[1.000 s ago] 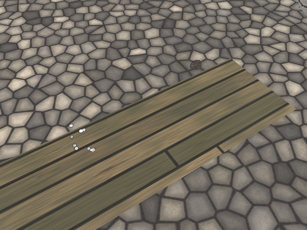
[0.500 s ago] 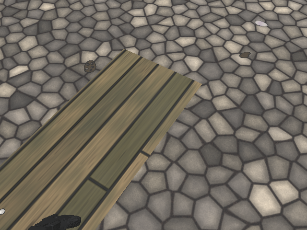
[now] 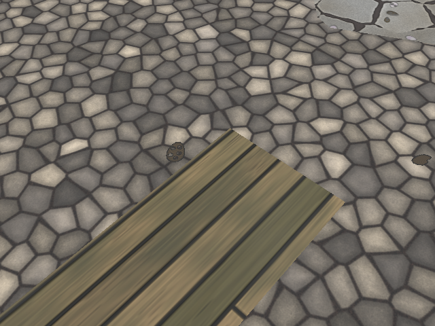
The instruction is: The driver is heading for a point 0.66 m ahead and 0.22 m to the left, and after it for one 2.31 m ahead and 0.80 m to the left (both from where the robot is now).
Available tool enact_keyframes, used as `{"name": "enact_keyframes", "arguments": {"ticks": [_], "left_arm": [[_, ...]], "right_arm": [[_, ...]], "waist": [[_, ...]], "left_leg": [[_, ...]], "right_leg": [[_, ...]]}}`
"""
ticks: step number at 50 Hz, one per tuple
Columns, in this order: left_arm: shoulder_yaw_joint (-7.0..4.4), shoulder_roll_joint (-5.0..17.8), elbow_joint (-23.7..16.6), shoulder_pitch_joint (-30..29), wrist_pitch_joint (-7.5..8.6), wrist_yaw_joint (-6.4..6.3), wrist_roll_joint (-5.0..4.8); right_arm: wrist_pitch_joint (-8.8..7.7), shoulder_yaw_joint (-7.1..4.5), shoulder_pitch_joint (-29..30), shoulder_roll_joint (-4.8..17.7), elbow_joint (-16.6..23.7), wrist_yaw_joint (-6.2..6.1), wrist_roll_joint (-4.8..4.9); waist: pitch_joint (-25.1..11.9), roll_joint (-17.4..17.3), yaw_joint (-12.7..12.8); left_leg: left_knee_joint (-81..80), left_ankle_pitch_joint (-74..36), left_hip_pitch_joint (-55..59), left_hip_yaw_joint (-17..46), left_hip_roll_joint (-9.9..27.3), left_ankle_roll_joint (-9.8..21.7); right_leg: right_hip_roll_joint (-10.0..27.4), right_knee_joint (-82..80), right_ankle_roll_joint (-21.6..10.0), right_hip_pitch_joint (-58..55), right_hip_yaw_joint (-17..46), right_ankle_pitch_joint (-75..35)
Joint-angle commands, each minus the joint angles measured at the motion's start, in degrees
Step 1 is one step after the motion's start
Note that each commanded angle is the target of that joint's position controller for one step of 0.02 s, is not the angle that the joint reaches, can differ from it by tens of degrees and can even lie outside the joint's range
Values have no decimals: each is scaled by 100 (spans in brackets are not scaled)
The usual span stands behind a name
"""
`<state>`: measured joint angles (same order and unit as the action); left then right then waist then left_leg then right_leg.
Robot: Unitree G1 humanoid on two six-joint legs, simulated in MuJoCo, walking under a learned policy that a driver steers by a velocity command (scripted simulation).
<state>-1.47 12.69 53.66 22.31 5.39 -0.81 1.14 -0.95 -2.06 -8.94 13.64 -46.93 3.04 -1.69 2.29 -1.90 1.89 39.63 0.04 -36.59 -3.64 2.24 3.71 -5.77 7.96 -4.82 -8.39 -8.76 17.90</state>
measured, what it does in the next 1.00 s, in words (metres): walks ahead, turning left: left foot, then right foot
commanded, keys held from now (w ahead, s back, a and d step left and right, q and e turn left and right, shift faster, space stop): w+q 0.88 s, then q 0.12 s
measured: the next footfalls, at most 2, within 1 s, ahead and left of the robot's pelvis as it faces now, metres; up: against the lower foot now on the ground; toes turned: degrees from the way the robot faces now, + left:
left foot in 0.10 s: +0.21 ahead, +0.07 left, +0.00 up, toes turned +6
right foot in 0.62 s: +0.55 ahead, -0.03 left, +0.00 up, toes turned +23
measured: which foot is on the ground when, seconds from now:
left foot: up 0.00-0.08, down 0.10-0.62, up 0.64-1.00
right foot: down 0.00-0.08, up 0.10-0.60, down 0.62-1.00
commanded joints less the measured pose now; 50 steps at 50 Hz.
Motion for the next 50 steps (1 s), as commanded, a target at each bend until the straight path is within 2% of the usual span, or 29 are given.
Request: {"name": "enact_keyframes", "arguments": {"ticks": [1, 3, 4, 5, 6, 7, 8, 9, 10, 11, 12, 15, 20, 25, 27, 29, 30, 31, 32, 33, 34, 35, 36, 37, 38, 41, 45, 48, 50], "left_arm": [[-140, 893, -77, 231, 19, -119, 28], [-190, 1100, -95, 82, -66, -180, 81], [-212, 1177, -154, -17, -111, -174, 90], [-206, 1180, -318, -264, -103, -139, 36], [-76, 482, -631, 96, -44, 2, -14], [-133, 808, -797, -352, 10, 40, 21], [-99, 806, -959, -696, 94, 74, 3], [-91, 834, -986, -752, 144, 83, -13], [-99, 809, -954, -751, 96, 76, 27], [-85, 773, -979, -666, -27, 83, 121], [-70, 705, -970, -563, -151, 105, 173], [-36, 594, -1139, -797, -324, 152, 189], [-5, 598, -1569, -1965, -337, 189, 138], [45, 666, -1883, -2702, -238, 216, 74], [20, 794, -1897, -2513, -185, 202, 55], [-80, 1039, -1634, -1585, -128, 127, 31], [-154, 1200, -1451, -832, -56, 59, 62], [-257, 1600, -1413, 70, -14, -50, 196], [-376, 2083, -1454, -2, -104, -71, 266], [-347, 1624, -1478, -321, -186, -35, 161], [-225, 1108, -1538, -665, -193, -15, 108], [-163, 872, -1500, -860, -182, 11, 110], [-143, 814, -1432, -825, -152, 7, 105], [-133, 781, -1345, -753, -115, 4, 77], [-150, 829, -1281, -666, -50, 28, 47], [-198, 867, -1156, -492, 69, 88, -16], [-221, 880, -994, -322, 51, 89, -11], [-230, 923, -950, -386, 14, 70, -51], [-264, 1043, -889, -252, -25, 38, -68]], "right_arm": [[-98, -22, 451, 308, 549, -1, -5], [-100, -109, -409, 511, 340, -52, -25], [-137, -202, -1139, 697, 126, -84, -56], [-160, -341, -1951, 1017, -63, -150, -135], [-119, -521, -1841, 1678, -9, -229, -128], [-85, -545, -1790, 1643, -5, -190, 140], [-69, -502, -1423, 1433, 30, -227, 165], [-63, -418, -1194, 1090, 42, -235, 155], [-85, -360, -975, 893, 63, -249, 133], [-120, -311, -858, 774, 74, -273, 153], [-171, -295, -844, 790, 85, -271, 165], [-276, -358, -1059, 1047, 44, -258, 178], [-225, -388, -1578, 1088, 12, -273, 191], [-186, -417, -1902, 1176, 55, -333, 97], [-191, -437, -1701, 1255, 151, -377, 74], [-224, -454, -1302, 1361, 277, -359, 63], [-265, -434, -1196, 1321, 287, -304, 119], [-321, -310, -1254, 906, 448, -254, 194], [-291, -210, -1992, 428, 626, -263, 336], [-191, -247, -1875, 953, 446, -324, 104], [-156, -281, -1430, 1039, 437, -279, 46], [-140, -263, -1203, 944, 475, -225, 45], [-93, -260, -1111, 878, 491, -168, 3], [-23, -250, -1142, 821, 484, -104, -34], [30, -237, -1173, 769, 510, -67, -36], [100, -207, -741, 687, 697, 12, -45], [90, -145, 9, 559, 994, 78, -35], [34, -34, 443, 317, 1143, 139, -21], [27, -29, 580, 323, 1202, 162, -44]], "waist": [[175, 631, -51], [-334, 821, -460], [-729, 786, -783], [-1156, 420, -1261], [-1518, -989, -709], [-1827, -509, -872], [-968, -99, -716], [-483, 328, -517], [-155, 554, -285], [-108, 500, -113], [-165, 384, -31], [-159, 161, -32], [-63, -145, -489], [-62, -237, -775], [-92, -306, -597], [-401, -325, -135], [-796, -34, 282], [-1646, 575, 580], [-2194, 1976, 100], [-1647, 1146, 1], [-851, 507, -7], [-454, 340, -83], [-290, 583, -123], [-192, 731, -185], [-231, 901, -225], [-171, 785, -227], [63, 688, -149], [116, 745, -108], [25, 824, -37]], "left_leg": [[-426, 514, 353, -514, -415, 298], [-495, 1123, 1211, -594, -742, 576], [-799, 1198, 2097, -417, -833, 750], [-1243, 1271, 3416, 380, -330, 1088], [-1296, 763, 5176, 3196, 1401, 1945], [-2017, 729, 5487, 4744, 1683, 2385], [-2220, 706, 4826, 3856, 1598, 2139], [-2388, 337, 4050, 3327, 1407, 1874], [-2483, -160, 3415, 2848, 1104, 1621], [-2570, -542, 2989, 2491, 854, 1506], [-2627, -764, 2785, 2244, 702, 1439], [-2732, -1182, 2523, 1901, 394, 1342], [-2617, -1100, 2947, 1937, 160, 945], [-2180, -1510, 3648, 2339, 342, 906], [-1958, -1607, 3626, 2542, 441, 758], [-1269, -2281, 3239, 2562, 312, 511], [-254, -2218, 2930, 2300, -26, 367], [1286, -768, 2258, 1876, -363, 238], [2738, 3245, 512, 1178, -1246, 49], [3298, 2961, -74, 1112, -669, 103], [3239, 2375, -47, 1051, -437, 81], [3002, 2041, 79, 970, -259, 33], [2830, 1932, 197, 915, -119, -9], [2760, 1850, 341, 860, -50, -42], [2756, 1800, 398, 802, -42, -72], [2657, 1457, -35, 756, 62, -136], [1843, 762, -423, 544, 107, -242], [469, 167, 317, 88, 0, -196], [-43, 194, 674, -150, -137, -108]], "right_leg": [[1794, 835, -8, -65, -30, -6359], [1896, 2184, 29, -158, -131, -7522], [1883, 3283, 6, 182, -155, -7023], [1643, 4937, 32, 1239, -268, -5355], [487, 7102, 295, 3773, -171, 298], [172, 7945, 289, 4810, 1118, 1080], [623, 7614, 252, 5224, 1361, 461], [827, 7082, 274, 5015, 1250, 134], [974, 6633, 337, 4713, 1215, 62], [1044, 6342, 449, 4377, 1206, 69], [1082, 6092, 534, 4160, 1167, 79], [1096, 5385, 735, 4191, 936, -260], [1001, 3922, 864, 4616, 853, -1401], [733, 2942, 738, 4632, 904, -1512], [648, 2497, 607, 4067, 1025, -1315], [391, 2144, 417, 2622, 966, -887], [547, 1766, 261, 1533, 1059, -1051], [1797, 1582, -18, 208, 2279, 170], [3249, 975, -704, -959, 4942, 545], [3116, 828, -757, -354, 5298, 1400], [2814, 716, -614, 473, 4301, 1273], [2501, 598, -484, 1017, 3449, 459], [2265, 509, -366, 1311, 2816, -205], [2053, 387, -256, 1548, 2318, -614], [2071, 371, -308, 1609, 2107, -1079], [2114, 181, -414, 1484, 1526, -1774], [2000, 149, -395, 1346, 707, -2707], [1780, 500, -219, 1542, -37, -3847], [1834, 783, -118, 1326, -173, -4335]]}}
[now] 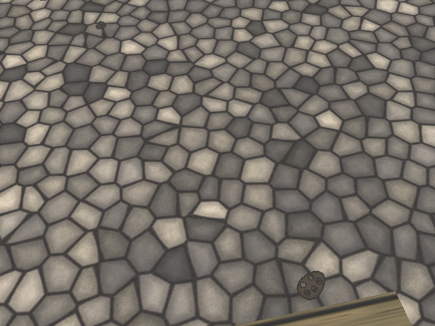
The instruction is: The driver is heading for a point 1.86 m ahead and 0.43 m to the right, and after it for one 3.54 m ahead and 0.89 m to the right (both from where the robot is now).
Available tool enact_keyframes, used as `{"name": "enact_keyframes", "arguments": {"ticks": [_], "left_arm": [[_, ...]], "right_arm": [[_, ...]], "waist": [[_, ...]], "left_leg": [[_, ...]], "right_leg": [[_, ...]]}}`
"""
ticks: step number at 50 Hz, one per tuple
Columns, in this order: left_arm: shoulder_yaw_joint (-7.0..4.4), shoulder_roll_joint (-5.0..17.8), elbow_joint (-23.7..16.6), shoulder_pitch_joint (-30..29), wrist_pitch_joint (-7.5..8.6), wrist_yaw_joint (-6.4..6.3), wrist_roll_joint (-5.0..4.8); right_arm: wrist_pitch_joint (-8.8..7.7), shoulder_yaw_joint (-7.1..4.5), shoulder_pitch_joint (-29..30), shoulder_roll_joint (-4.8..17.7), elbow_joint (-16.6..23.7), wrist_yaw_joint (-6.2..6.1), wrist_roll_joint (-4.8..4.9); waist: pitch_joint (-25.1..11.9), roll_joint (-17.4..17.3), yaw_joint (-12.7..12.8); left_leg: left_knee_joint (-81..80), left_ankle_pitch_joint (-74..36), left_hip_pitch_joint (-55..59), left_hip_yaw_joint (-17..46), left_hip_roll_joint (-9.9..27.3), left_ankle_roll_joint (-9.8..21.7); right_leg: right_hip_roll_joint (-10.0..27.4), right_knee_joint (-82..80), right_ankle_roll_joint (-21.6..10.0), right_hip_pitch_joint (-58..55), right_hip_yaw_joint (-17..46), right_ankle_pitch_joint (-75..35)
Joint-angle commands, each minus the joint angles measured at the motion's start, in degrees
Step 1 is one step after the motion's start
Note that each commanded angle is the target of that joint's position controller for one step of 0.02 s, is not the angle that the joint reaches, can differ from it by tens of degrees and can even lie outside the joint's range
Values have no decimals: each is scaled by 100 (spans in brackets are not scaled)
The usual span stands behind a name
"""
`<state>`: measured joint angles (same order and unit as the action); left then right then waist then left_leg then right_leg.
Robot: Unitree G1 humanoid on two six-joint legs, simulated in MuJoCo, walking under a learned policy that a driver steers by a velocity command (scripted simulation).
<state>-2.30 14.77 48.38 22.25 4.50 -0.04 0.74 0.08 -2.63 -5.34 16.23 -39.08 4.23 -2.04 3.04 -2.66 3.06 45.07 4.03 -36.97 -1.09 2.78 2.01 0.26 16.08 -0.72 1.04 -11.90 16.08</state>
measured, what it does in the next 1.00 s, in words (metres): walks ahead: left foot, then right foot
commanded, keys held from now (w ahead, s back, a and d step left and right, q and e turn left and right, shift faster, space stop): q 0.18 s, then e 0.82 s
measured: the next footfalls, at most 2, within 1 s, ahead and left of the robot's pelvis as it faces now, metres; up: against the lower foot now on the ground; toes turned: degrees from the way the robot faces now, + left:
left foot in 0.12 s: +0.21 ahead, +0.09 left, +0.00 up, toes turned +6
right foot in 0.66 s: +0.13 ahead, -0.08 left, +0.00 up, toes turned -1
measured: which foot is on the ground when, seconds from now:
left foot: up 0.00-0.10, down 0.12-0.66, up 0.68-1.00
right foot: down 0.00-0.12, up 0.14-0.64, down 0.66-1.00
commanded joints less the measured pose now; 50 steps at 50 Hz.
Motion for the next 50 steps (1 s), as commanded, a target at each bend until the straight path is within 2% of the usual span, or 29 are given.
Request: {"name": "enact_keyframes", "arguments": {"ticks": [1, 3, 4, 5, 6, 7, 8, 9, 10, 11, 12, 14, 16, 19, 21, 23, 28, 30, 31, 32, 33, 34, 35, 36, 37, 39, 41, 45, 50], "left_arm": [[-203, 898, -337, -203, 27, -62, -38], [-255, 1046, -325, -203, -66, -127, -57], [-273, 1100, -342, -241, -125, -152, -71], [-274, 1102, -384, -269, -163, -149, -96], [-186, 735, -553, 93, -182, -120, -15], [-120, 492, -846, 556, -281, -100, -83], [-158, 772, -781, 147, -359, -112, 93], [-128, 667, -867, -272, -372, -109, 27], [-101, 603, -799, -385, -378, -126, 35], [-97, 593, -783, -374, -447, -127, 91], [-100, 591, -637, -112, -551, -118, 129], [-78, 461, -469, 124, -663, -81, 74], [-49, 327, -366, 102, -715, -47, 17], [-52, 340, -311, -250, -792, -30, 25], [-94, 452, -353, -506, -816, -26, 29], [-118, 485, -402, -649, -800, -15, 29], [-102, 320, -452, -625, -717, -32, -13], [-90, 237, -417, -409, -675, -41, -41], [-82, 216, -394, -264, -643, -37, -47], [-103, 366, -421, -255, -606, -34, -20], [-193, 804, -492, -214, -558, -46, 88], [-386, 1465, -571, -281, -566, -28, 34], [-390, 1315, -453, 97, -566, -60, 76], [-353, 1111, -454, -84, -567, -90, 9], [-331, 1003, -537, -485, -605, -104, -9], [-314, 877, -678, -789, -624, -105, -58], [-337, 894, -664, -596, -622, -75, -86], [-415, 1049, -614, -262, -640, -105, -51], [-485, 1234, -740, -452, -699, -54, 9]], "right_arm": [[-75, 11, 192, 115, 432, 34, -39], [-89, -60, -163, 275, 380, -20, -104], [-136, -118, -653, 373, 251, -68, -147], [-210, -196, -1321, 505, 32, -159, -213], [-257, -326, -1615, 1046, 1, -260, -195], [-174, -509, -1515, 1719, 232, -291, 51], [-67, -525, -1658, 1462, 308, -357, 280], [-27, -425, -1275, 1146, 282, -411, 273], [-3, -274, -931, 685, 245, -441, 246], [-16, -183, -753, 447, 224, -472, 246], [-43, -111, -620, 280, 212, -475, 209], [-143, -63, -622, 276, 118, -451, 97], [-216, -3, -602, 215, -1, -448, 45], [-214, 43, -607, 216, -160, -471, 15], [-153, -7, -680, 387, -219, -503, 25], [-80, -52, -762, 491, -256, -542, 47], [14, -123, -840, 529, -356, -657, 66], [45, -157, -746, 572, -388, -688, 100], [70, -183, -706, 614, -413, -702, 125], [83, -211, -772, 626, -445, -703, 126], [93, -179, -798, 430, -340, -680, 123], [104, -108, -459, 180, -71, -720, 163], [166, -126, -208, 289, -69, -717, 59], [204, -136, -385, 269, -138, -667, 88], [198, -157, -496, 325, -211, -639, 129], [184, -201, -587, 491, -254, -585, 42], [185, -185, -526, 447, -201, -549, 76], [200, -126, -192, 412, -7, -567, 130], [164, -82, -115, 477, 153, -587, 174]], "waist": [[-114, 938, -160], [-368, 991, -300], [-642, 892, -503], [-1070, 543, -833], [-1603, -347, -750], [-2505, -1242, -467], [-2648, -146, -804], [-1823, -46, -676], [-1151, 200, -442], [-871, 61, -263], [-852, 19, -125], [-1064, 36, -33], [-1046, 7, -17], [-730, -288, -169], [-553, -366, -295], [-439, -304, -365], [-453, -224, -406], [-572, -224, -277], [-590, -215, -168], [-481, -26, -156], [-477, 783, -245], [94, 1745, -185], [90, 1244, 25], [-32, 825, -199], [1, 672, -377], [-277, 828, -421], [-510, 735, -315], [-494, 918, -64], [-532, 1036, -36]], "left_leg": [[-751, -35, 834, -458, -267, 128], [-1048, 457, 1269, -530, -523, 328], [-1347, 477, 1777, -489, -687, 454], [-1935, -225, 2675, -347, -748, 608], [-1591, -2481, 4061, 1004, 540, 871], [-1555, -5000, 5333, 3572, 2158, 2162], [-1785, -4512, 5060, 3164, 1894, 2181], [-1982, -3801, 4325, 2610, 1655, 2059], [-2245, -3306, 3486, 2088, 1313, 1699], [-2414, -3069, 2971, 1803, 1021, 1444], [-2545, -3079, 2573, 1493, 876, 1295], [-2677, -3295, 2219, 1164, 808, 1208], [-2904, -2664, 2025, 914, 758, 1071], [-3251, -747, 1954, 817, 704, 839], [-3338, 266, 2071, 940, 802, 883], [-3270, 651, 2282, 1078, 955, 1007], [-2837, -17, 2777, 1122, 1215, 1199], [-2509, -578, 2840, 926, 1183, 1090], [-2287, -696, 2727, 740, 1108, 920], [-1984, -457, 2454, 531, 966, 610], [-1012, 354, 1764, 57, 480, 222], [-392, 2339, 502, -509, -632, -183], [867, 2883, 477, 48, -525, -217], [1309, 2604, 454, 260, -467, -243], [1398, 2242, 388, 329, -421, -270], [1565, 1910, 313, 301, -426, -355], [1528, 1831, 294, 265, -436, -447], [826, 1870, 198, 307, -396, -507], [57, 1959, 941, 350, -530, -405]], "right_leg": [[1281, 199, -482, 207, 107, -4430], [1342, 1026, -408, -77, 61, -5226], [1312, 1860, -369, -59, 28, -5198], [1121, 3093, -189, 289, -76, -4305], [788, 4728, 22, 1624, -77, -830], [-248, 6692, 299, 3213, 467, 2418], [68, 6756, 304, 3459, 1293, 1917], [236, 6582, 304, 3602, 1343, 1469], [433, 5988, 283, 3457, 1323, 1162], [517, 5561, 266, 3166, 1339, 978], [494, 5380, 250, 2717, 1276, 813], [361, 5102, 207, 2135, 1224, 590], [325, 4510, 183, 1843, 1305, 381], [260, 3519, 145, 1710, 1393, 208], [161, 3245, 113, 1815, 1330, 337], [101, 3115, 87, 1985, 1265, 632], [-20, 2613, -23, 1949, 1054, 1151], [-115, 1929, -116, 1570, 915, 893], [-156, 1247, -195, 1243, 894, 437], [-25, 510, -321, 997, 1254, -71], [871, -124, -585, 630, 2603, -299], [2048, -166, -1274, 768, 4199, -2306], [2137, 4, -1736, 799, 4010, -3381], [1774, 133, -1717, 744, 3480, -3466], [1387, 176, -1463, 718, 3100, -3282], [1028, 366, -1268, 314, 2828, -3826], [954, 498, -1263, 23, 2812, -4113], [966, 626, -1295, -260, 3175, -3880], [872, 768, -1226, 267, 3623, -3578]]}}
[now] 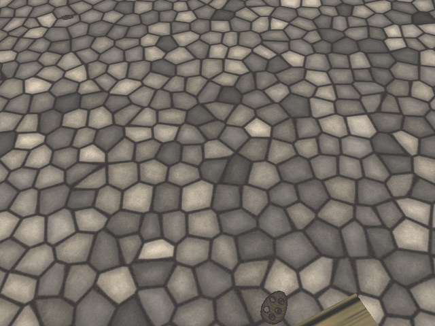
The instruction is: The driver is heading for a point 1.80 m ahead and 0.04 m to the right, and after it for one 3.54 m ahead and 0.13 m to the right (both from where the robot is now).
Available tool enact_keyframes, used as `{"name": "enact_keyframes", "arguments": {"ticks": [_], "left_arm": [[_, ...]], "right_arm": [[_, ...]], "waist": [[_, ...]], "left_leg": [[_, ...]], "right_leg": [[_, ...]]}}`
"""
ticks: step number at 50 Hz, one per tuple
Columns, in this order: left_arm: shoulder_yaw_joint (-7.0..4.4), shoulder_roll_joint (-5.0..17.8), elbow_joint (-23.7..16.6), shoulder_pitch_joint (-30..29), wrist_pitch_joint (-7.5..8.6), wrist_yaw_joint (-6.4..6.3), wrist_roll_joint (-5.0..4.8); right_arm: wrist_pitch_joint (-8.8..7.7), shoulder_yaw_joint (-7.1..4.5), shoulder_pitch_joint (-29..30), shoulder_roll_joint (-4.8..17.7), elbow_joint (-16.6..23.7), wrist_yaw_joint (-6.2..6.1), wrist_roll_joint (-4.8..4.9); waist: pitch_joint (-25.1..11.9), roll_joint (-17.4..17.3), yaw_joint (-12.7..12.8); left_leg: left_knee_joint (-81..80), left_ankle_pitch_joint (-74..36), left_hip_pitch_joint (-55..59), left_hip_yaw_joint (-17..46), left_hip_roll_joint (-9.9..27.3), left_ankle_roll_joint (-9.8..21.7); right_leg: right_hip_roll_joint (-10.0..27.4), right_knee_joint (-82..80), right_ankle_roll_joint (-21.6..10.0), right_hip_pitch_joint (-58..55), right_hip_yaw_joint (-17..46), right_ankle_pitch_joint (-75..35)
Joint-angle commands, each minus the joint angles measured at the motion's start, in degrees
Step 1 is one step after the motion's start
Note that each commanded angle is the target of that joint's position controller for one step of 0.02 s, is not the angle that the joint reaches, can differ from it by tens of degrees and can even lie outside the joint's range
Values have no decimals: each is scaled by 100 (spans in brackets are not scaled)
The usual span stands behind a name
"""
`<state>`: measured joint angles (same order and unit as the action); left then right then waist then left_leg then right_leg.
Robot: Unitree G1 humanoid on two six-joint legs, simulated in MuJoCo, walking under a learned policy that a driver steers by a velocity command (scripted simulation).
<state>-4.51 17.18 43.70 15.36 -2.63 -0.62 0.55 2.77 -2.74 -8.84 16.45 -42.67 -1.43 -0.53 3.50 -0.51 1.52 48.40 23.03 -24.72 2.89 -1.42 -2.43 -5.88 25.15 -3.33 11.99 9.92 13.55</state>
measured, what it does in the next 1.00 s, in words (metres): walks ahead, turning right: left foot, then right foot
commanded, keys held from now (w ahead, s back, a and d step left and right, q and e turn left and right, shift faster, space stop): e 0.32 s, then no key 0.04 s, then w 0.64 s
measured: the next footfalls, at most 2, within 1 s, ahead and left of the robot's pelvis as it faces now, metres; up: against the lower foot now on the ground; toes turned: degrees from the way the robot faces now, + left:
left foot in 0.14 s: +0.06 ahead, +0.12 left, +0.00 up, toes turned -9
right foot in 0.56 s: -0.02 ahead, -0.08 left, +0.00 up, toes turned -16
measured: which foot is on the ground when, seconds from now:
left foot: up 0.00-0.12, down 0.14-0.56, up 0.58-1.00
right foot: down 0.00-0.12, up 0.14-0.54, down 0.56-1.00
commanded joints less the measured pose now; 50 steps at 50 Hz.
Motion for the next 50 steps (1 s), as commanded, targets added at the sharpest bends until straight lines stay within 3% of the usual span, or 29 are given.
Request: {"name": "enact_keyframes", "arguments": {"ticks": [1, 3, 5, 6, 7, 8, 9, 10, 11, 13, 18, 20, 22, 25, 27, 28, 29, 30, 31, 32, 33, 35, 38, 41, 46, 48, 50], "left_arm": [[-274, 1016, -305, 147, 4, 20, 34], [-288, 1044, -372, -88, -7, 50, 29], [-278, 1007, -456, -468, -10, 59, -40], [-232, 853, -507, -524, 12, 48, -76], [-114, 350, -516, -68, 38, 50, -50], [-174, 574, -539, 156, 17, -9, 36], [-241, 886, -472, 79, -12, -5, 148], [-277, 920, -364, -19, -38, 47, 120], [-276, 858, -280, 38, -76, 111, 73], [-239, 760, -246, 94, -126, 243, 28], [-121, 558, -417, -413, -180, 300, 12], [-53, 483, -448, -508, -186, 328, 54], [7, 438, -509, -682, -164, 378, 89], [99, 353, -398, -543, -43, 359, 62], [167, 187, -31, 148, 110, 282, 90], [143, 344, 181, 652, 195, 231, 128], [101, 748, 213, 1201, 274, 177, 217], [-91, 1438, 177, 1073, 289, 118, 144], [-15, 1071, 171, 738, 315, 95, 114], [81, 805, 112, 414, 376, 100, 70], [111, 678, 86, 247, 433, 107, 72], [157, 528, 164, 337, 565, 92, 49], [158, 488, 405, 728, 654, 123, 0], [182, 428, 604, 986, 668, 116, 23], [170, 580, 911, 1232, 708, 39, 38], [166, 649, 971, 1094, 715, 5, 47], [141, 767, 1021, 963, 703, -15, 97]], "right_arm": [[-119, -67, 201, 473, 533, -27, 34], [-160, -61, 35, 503, 547, -50, 54], [-226, -54, -381, 474, 459, -106, 29], [-281, -91, -557, 630, 418, -163, -24], [-297, -151, -507, 1073, 499, -220, -93], [-236, -223, -301, 1472, 600, -170, -72], [-207, -191, -424, 1205, 580, -118, -65], [-214, -74, -152, 795, 623, -86, -33], [-203, -23, 145, 624, 685, -75, -60], [-226, -23, 180, 622, 690, -123, -90], [-274, -105, -465, 716, 467, -96, -82], [-293, -147, -634, 792, 386, -29, -112], [-298, -184, -632, 891, 328, 51, -129], [-272, -224, -655, 961, 199, 166, -144], [-244, -205, -589, 827, 106, 185, -58], [-272, -132, -524, 557, 131, 188, -72], [-309, 43, -425, -59, 322, 240, -123], [-313, -54, 5, 386, 560, 220, -167], [-326, -170, 203, 782, 547, 256, -133], [-374, -185, -69, 761, 381, 342, -62], [-411, -183, -342, 737, 191, 386, -54], [-401, -170, -487, 624, -3, 430, -167], [-373, -129, -148, 444, 80, 439, -173], [-367, -73, 439, 332, 270, 451, -165], [-402, 22, 1062, 221, 527, 465, -143], [-422, 9, 843, 263, 486, 409, -134], [-463, -95, -179, 461, 157, 285, -109]], "waist": [[-584, 851, 93], [-586, 910, -14], [-555, 841, -338], [-579, 577, -399], [-747, -731, -128], [-687, -1314, -65], [-603, -891, -108], [-329, -530, -18], [-185, -512, 86], [-289, -863, 64], [-434, -830, -296], [-528, -906, -404], [-358, -1048, -449], [-150, -894, -327], [-92, -481, 101], [-194, 7, 321], [-457, 1376, 500], [395, 1522, 542], [844, 826, 356], [785, 786, 102], [616, 761, -48], [307, 638, -98], [292, 535, -28], [440, 560, 103], [541, 577, 167], [422, 586, -25], [-229, 609, -507]], "left_leg": [[-455, 69, -91, -35, -150, 72], [-991, 28, 384, 4, -227, 147], [-2304, -696, 1284, -14, -249, 212], [-3004, -1112, 1930, 289, 145, 292], [-3464, -1261, 2512, 1673, 1638, 621], [-3413, -2312, 2064, 2745, 2528, 1404], [-3337, -2522, 1782, 2566, 2567, 1737], [-3312, -2474, 1501, 1898, 2143, 1621], [-3297, -2460, 1342, 1243, 1712, 1409], [-3181, -2951, 1590, 577, 1314, 1265], [-3053, -3061, 2197, 441, 1566, 1487], [-3336, -1257, 2161, 552, 1601, 1480], [-3661, 206, 1864, 700, 1618, 1446], [-3709, 436, 1241, 591, 1587, 1389], [-3181, 664, 394, 185, 1281, 1171], [-2459, 840, -358, -164, 979, 945], [-454, 1218, -1171, -860, 430, 640], [81, 885, -2137, -667, 96, 588], [451, 252, -2158, -236, 474, 594], [484, -213, -2016, -190, 501, 580], [499, -520, -1823, -206, 562, 528], [813, -962, -1613, -366, 572, 432], [850, -1297, -1875, -477, 611, 296], [291, -1570, -1978, -601, 586, 202], [-1001, -1741, -1319, -772, 396, 476], [-1339, -1514, -719, -852, 215, 707], [-1555, -1172, 628, -930, -167, 921]], "right_leg": [[1449, -115, -920, -714, 1549, -3274], [1356, -65, -776, -483, 1779, -3123], [1065, 119, -413, -27, 1835, -2383], [792, 403, -119, 457, 1669, -1438], [131, 1583, 205, 1073, 734, 732], [-519, 2533, 322, 1691, -229, 2350], [-47, 3472, 352, 1673, -268, 2232], [85, 3799, 371, 1641, -232, 1813], [133, 3977, 431, 1567, -327, 1466], [150, 4143, 566, 1648, -540, 1092], [246, 3354, 674, 1750, -663, 1146], [319, 2734, 553, 1533, -760, 1175], [337, 2070, 405, 1207, -926, 1323], [266, 923, 99, 218, -1257, 1338], [162, -456, -165, -1203, -1433, 330], [468, -740, -227, -2118, -887, 651], [2125, -1567, -383, -2630, 1273, 2402], [2844, -2102, -1051, -1577, 2682, 3077], [2565, -2126, -1089, -1300, 2221, 3014], [2220, -2112, -930, -1264, 1714, 2431], [1950, -2120, -782, -1368, 1191, 1638], [1669, -2022, -742, -1459, 505, 235], [1609, -1958, -824, -1500, 106, -863], [1566, -1956, -860, -1447, -115, -1462], [1769, -1845, -783, -1574, -302, -2593], [1826, -1500, -668, -1675, -435, -3643], [1754, -186, -484, -1722, -608, -5458]]}}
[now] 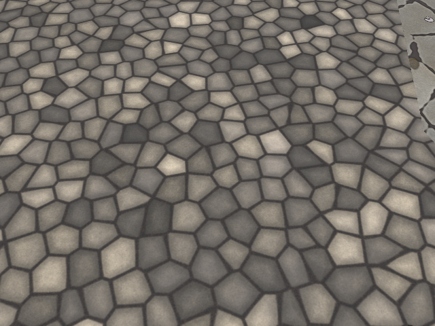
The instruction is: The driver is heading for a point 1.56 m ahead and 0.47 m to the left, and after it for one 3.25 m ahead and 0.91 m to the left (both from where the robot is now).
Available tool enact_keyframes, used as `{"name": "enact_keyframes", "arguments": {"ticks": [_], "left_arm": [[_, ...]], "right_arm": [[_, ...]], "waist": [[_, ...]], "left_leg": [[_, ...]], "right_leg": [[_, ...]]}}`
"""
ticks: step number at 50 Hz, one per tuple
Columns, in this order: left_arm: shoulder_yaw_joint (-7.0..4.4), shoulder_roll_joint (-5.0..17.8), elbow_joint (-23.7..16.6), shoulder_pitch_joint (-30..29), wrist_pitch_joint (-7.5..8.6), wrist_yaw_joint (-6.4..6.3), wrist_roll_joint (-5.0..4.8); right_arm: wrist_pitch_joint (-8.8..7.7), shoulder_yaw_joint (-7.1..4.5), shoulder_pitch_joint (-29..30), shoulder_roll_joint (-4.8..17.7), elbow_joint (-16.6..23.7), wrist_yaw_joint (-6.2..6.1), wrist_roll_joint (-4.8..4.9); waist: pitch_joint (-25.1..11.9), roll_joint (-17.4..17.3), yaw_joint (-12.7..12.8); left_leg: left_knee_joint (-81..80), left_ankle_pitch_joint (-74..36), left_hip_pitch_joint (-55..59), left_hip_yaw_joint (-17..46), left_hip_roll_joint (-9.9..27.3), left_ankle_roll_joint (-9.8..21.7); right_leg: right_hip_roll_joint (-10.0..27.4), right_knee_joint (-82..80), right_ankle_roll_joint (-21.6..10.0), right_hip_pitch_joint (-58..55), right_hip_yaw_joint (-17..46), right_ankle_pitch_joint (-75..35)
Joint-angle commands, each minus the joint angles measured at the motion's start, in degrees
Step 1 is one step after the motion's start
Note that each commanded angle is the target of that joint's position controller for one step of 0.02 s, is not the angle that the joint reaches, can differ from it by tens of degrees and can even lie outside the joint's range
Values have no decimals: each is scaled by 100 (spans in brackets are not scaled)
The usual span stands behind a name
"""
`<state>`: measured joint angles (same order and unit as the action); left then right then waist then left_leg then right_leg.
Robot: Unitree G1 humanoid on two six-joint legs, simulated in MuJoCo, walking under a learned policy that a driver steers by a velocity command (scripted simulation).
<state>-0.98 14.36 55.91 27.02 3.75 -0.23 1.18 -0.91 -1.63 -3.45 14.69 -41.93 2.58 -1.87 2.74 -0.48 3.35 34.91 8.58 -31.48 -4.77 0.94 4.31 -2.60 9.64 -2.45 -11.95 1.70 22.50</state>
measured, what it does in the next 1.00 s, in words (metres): walks ahead: left foot, then right foot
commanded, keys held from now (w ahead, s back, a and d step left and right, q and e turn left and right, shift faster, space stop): w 0.62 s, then w+q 0.38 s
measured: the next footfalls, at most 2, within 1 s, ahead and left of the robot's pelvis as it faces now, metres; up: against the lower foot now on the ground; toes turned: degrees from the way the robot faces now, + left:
left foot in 0.02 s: +0.19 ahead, +0.09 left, +0.00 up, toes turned +4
right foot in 0.58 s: +0.50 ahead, -0.07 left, +0.00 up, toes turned -3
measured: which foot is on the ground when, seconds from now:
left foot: up 0.00-0.00, down 0.02-0.60, up 0.62-1.00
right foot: down 0.00-0.02, up 0.04-0.56, down 0.58-1.00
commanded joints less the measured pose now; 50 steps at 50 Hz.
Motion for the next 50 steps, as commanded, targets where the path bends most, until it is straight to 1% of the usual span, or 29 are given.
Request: {"name": "enact_keyframes", "arguments": {"ticks": [1, 2, 3, 4, 5, 6, 8, 9, 11, 14, 17, 20, 23, 26, 27, 28, 29, 30, 31, 32, 33, 34, 35, 36, 37, 38, 40, 45, 50], "left_arm": [[-213, 1069, -190, -266, 44, -52, 18], [-127, 811, -317, -112, 59, -33, -8], [-24, 170, -389, 539, 68, 34, -162], [-167, 795, -374, -16, 68, 14, -11], [-203, 838, -486, -381, 95, 51, -36], [-163, 717, -502, -580, 119, 74, -32], [-128, 512, -428, -464, -8, 134, 72], [-117, 437, -399, -425, -68, 168, 87], [-104, 353, -448, -639, -141, 211, 102], [-96, 354, -694, -1426, -182, 245, 115], [-47, 256, -927, -2141, -150, 261, 80], [11, 165, -1085, -2705, -119, 263, 45], [7, 224, -1222, -3054, -96, 235, 39], [-52, 343, -1208, -2844, -38, 192, 46], [-99, 422, -1082, -2436, -12, 153, 49], [-166, 521, -833, -1688, 29, 103, 60], [-260, 718, -530, -704, 87, 39, 146], [-414, 1287, -420, 127, 100, -41, 302], [-477, 1385, -377, 55, 7, 11, 140], [-428, 1069, -476, -601, -25, 49, -22], [-330, 690, -558, -1082, 13, 66, -41], [-264, 429, -531, -1282, 64, 71, -1], [-220, 296, -445, -1291, 118, 44, -5], [-197, 240, -386, -1257, 160, 24, 0], [-186, 206, -301, -1066, 233, 34, 8], [-224, 356, -246, -998, 281, 29, -24], [-244, 410, -200, -900, 332, 19, -25], [-209, 360, -74, -572, 317, -22, -28], [-215, 454, 123, -80, 258, -128, -12]], "right_arm": [[-154, -276, -1707, 762, -244, -189, -2], [-196, -391, -2628, 1213, -430, -282, -131], [-210, -497, -2699, 1754, -486, -259, -166], [-193, -438, -2208, 1381, -476, -208, 61], [-211, -345, -1576, 1031, -398, -196, 99], [-261, -264, -1322, 722, -403, -168, 72], [-342, -165, -1214, 455, -544, -182, 89], [-395, -158, -1315, 455, -618, -178, 91], [-476, -167, -1549, 489, -795, -173, 134], [-490, -161, -1842, 506, -987, -183, 151], [-482, -133, -2076, 466, -1143, -181, 171], [-489, -119, -2353, 489, -1296, -215, 162], [-458, -111, -2572, 515, -1454, -263, 110], [-417, -130, -2433, 610, -1525, -330, 61], [-403, -143, -2348, 664, -1533, -346, 42], [-375, -149, -2282, 699, -1546, -340, 37], [-367, -127, -2227, 661, -1506, -333, 76], [-388, -15, -2438, 253, -1265, -292, 211], [-384, -58, -2874, 200, -1348, -264, 289], [-349, -165, -2375, 624, -1308, -310, 164], [-383, -148, -1978, 505, -1212, -281, 158], [-367, -136, -1865, 362, -1225, -265, 174], [-290, -147, -1835, 316, -1227, -236, 79], [-197, -123, -2028, 182, -1306, -187, 24], [-140, -130, -2015, 139, -1322, -161, 3], [-85, -129, -1991, 78, -1275, -127, 6], [-26, -154, -1524, 136, -1135, -81, 24], [-52, -99, -448, 13, -736, -16, 54], [-72, -23, 373, -45, -379, 27, 14]], "waist": [[-723, 439, -1136], [-1472, -155, -1372], [-2032, -1622, -921], [-1465, -720, -873], [-679, -427, -616], [-352, -104, -516], [-158, -250, -221], [-170, -344, -189], [-35, -283, -154], [229, -218, -267], [311, -200, -412], [321, -254, -585], [351, -273, -667], [223, -328, -453], [-1, -392, -267], [-395, -352, 41], [-932, -227, 437], [-1748, 607, 517], [-2276, 1408, 261], [-1364, 472, 83], [-666, 255, -36], [-264, 101, -210], [-77, 200, -348], [-71, 286, -461], [-6, 288, -469], [-72, 420, -549], [78, 334, -507], [292, 335, -319], [379, 367, -69]], "left_leg": [[-577, 82, 2617, -118, -414, 379], [-778, 1232, 4099, 1247, 828, 611], [-1676, 1919, 5134, 4382, 2353, 1335], [-2091, 2053, 4458, 4617, 2084, 1211], [-2097, 1722, 3626, 3547, 1941, 1101], [-2260, 954, 3017, 2884, 1677, 999], [-2495, 146, 2321, 1965, 1227, 754], [-2555, -254, 2202, 1807, 1207, 804], [-2738, -568, 2172, 1486, 1124, 849], [-2982, -768, 2365, 1141, 972, 816], [-2950, -1332, 2523, 805, 777, 704], [-2859, -1863, 2790, 663, 784, 626], [-2669, -2381, 3389, 697, 986, 638], [-2080, -3732, 3880, 647, 1147, 564], [-1573, -4506, 3930, 600, 1135, 493], [-695, -4867, 3878, 507, 1025, 416], [514, -4091, 3139, 349, 830, 319], [2508, -1663, 1527, 53, 329, 139], [4107, 2154, 64, 371, -653, 26], [4289, 1743, -440, 869, -192, 121], [4012, 1265, -417, 873, 32, 137], [3629, 1004, -178, 854, 233, 138], [3337, 886, 68, 882, 345, 96], [3231, 776, 321, 854, 371, 43], [3209, 712, 385, 849, 359, 30], [3142, 621, 257, 786, 360, -16], [2925, 188, -198, 746, 449, -78], [1553, -803, -616, 418, 419, -171], [351, -824, -517, -139, 241, 33]], "right_leg": [[1202, 2600, -462, 1115, 7, -6143], [868, 4349, -397, 2243, -171, -4105], [-367, 6309, -177, 4130, -135, 520], [-103, 6718, -326, 4567, 560, 376], [226, 6590, -372, 4653, 438, -193], [439, 6281, -380, 4481, 330, -529], [683, 5829, -291, 4010, 204, -706], [681, 5749, -236, 3893, 136, -718], [773, 5489, -130, 4153, 14, -854], [920, 4869, 47, 4860, -195, -1486], [865, 3849, 157, 4958, -394, -2094], [696, 2973, 133, 4735, -579, -2506], [576, 2508, -6, 4724, -605, -2397], [348, 2181, -265, 4275, -638, -1728], [172, 2086, -373, 3748, -685, -1450], [-8, 1810, -511, 2925, -754, -1409], [271, 1649, -718, 1524, -471, -1570], [1860, 1594, -1175, -150, 1501, -995], [2779, 817, -1851, -853, 3892, -1005], [2494, 707, -1617, -124, 3091, -731], [2291, 473, -1437, 765, 2263, -937], [2025, 217, -1170, 1429, 1655, -1287], [1802, 86, -961, 1860, 1188, -1593], [1694, -48, -840, 2114, 850, -1667], [1630, -49, -772, 2208, 625, -2267], [1673, -140, -821, 2147, 477, -2240], [1568, -324, -748, 2071, 85, -2242], [1349, -316, -544, 1771, -728, -2937], [1585, -27, -494, 932, -1130, -3858]]}}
